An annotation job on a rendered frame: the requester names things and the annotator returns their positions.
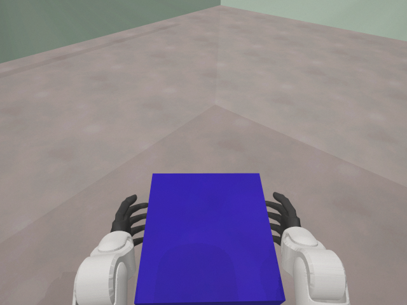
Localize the carton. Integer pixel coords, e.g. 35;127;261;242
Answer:
134;173;286;305

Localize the left robot forearm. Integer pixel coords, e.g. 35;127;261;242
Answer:
72;231;136;305

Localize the robot right hand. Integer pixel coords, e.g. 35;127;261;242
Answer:
265;192;301;245

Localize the right robot forearm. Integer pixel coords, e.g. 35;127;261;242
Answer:
280;227;350;305

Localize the robot left hand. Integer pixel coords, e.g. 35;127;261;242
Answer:
110;194;148;246

